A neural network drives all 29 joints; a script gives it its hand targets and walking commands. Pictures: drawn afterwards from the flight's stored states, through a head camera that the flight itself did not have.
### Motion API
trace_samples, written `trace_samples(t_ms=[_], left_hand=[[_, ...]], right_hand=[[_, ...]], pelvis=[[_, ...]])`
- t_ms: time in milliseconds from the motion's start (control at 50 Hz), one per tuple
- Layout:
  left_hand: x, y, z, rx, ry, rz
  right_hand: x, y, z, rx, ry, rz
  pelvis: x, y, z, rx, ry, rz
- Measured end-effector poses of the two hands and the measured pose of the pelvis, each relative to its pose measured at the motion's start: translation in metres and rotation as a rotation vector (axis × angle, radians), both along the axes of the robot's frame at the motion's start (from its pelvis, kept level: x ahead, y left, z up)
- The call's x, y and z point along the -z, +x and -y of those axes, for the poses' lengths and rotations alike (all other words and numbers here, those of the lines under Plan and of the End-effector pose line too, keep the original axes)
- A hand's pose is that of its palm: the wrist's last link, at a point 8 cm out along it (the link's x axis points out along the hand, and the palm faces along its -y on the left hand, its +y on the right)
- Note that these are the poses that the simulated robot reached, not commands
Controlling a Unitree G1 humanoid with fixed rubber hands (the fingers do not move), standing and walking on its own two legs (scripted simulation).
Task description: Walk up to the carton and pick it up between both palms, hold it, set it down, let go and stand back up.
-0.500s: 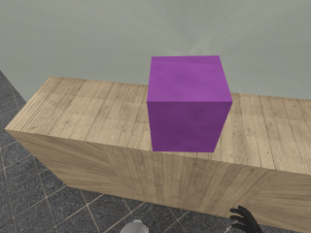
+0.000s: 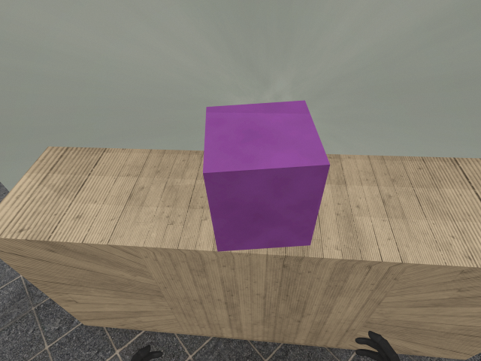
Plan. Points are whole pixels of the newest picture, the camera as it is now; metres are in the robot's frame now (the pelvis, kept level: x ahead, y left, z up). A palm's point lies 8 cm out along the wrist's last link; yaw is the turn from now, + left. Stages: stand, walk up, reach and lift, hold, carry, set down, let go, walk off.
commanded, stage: walk up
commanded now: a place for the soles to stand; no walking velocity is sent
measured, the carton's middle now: (259, 178) +0.49 -0.01 +0.01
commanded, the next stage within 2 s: none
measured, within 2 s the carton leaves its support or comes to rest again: neither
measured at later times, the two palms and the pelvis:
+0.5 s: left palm out of the picture +0.11 +0.20 -0.11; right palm out of the picture +0.07 -0.27 -0.10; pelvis -0.01 -0.03 +0.00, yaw +1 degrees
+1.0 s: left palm out of the picture +0.04 +0.15 -0.11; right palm (415, 360) +0.17 -0.26 -0.10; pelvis +0.00 -0.08 +0.00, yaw +10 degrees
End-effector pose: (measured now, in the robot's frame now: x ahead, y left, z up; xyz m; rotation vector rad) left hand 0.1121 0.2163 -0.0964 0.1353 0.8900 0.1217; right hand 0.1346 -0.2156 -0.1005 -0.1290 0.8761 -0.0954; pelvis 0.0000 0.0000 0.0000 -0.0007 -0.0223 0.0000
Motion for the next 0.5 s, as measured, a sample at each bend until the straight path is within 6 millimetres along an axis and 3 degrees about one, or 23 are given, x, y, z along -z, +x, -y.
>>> trace_samples(t_ms=[140,280,400,500], left_hand=[[0.003,0.002,0.004,0.012,-0.021,-0.012],[0.01,-0.003,-0.002,0.033,-0.011,-0.056],[0.017,-0.005,-0.001,0.066,0.01,-0.113],[0.015,-0.003,0.02,0.063,0.004,-0.095]], right_hand=[[0.009,-0.032,0.0,0.024,0.0,-0.096],[0.006,-0.038,-0.001,0.039,-0.024,-0.101],[-0.005,-0.051,0.025,0.096,-0.112,-0.098],[-0.004,-0.063,0.054,0.105,-0.122,-0.117]], pelvis=[[-0.002,0.002,-0.002,0.006,0.0,-0.002],[-0.002,0.003,-0.004,0.007,0.006,-0.011],[-0.003,-0.002,0.011,-0.001,0.002,-0.023],[-0.002,-0.005,0.034,-0.022,0.002,-0.024]])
